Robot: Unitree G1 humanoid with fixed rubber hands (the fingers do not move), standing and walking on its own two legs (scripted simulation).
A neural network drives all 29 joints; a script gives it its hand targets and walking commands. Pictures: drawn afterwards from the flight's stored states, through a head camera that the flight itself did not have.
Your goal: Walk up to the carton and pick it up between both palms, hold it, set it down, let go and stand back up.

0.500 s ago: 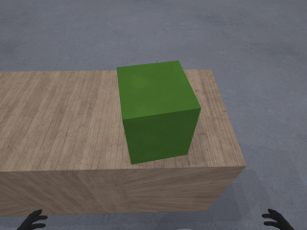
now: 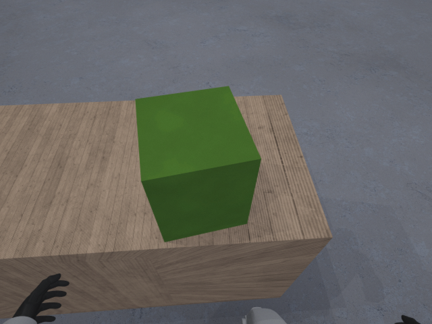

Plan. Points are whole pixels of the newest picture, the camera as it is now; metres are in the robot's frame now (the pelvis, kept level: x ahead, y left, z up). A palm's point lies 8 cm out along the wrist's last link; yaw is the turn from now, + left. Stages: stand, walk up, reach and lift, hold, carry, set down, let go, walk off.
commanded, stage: walk up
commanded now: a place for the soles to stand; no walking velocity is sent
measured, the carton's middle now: (195, 166) +0.43 +0.05 +0.00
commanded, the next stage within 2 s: reach and lift in 1.32 s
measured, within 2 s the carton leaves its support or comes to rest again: neither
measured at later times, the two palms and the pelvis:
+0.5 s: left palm (53, 295) +0.18 +0.30 -0.06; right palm (408, 290) +0.18 -0.35 -0.05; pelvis +0.04 -0.03 +0.01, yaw +5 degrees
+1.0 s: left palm out of the picture +0.09 +0.31 -0.08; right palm (408, 318) +0.14 -0.35 -0.08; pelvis +0.02 -0.03 +0.02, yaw +9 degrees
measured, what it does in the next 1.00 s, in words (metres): steps on the spot: right foot, then left foot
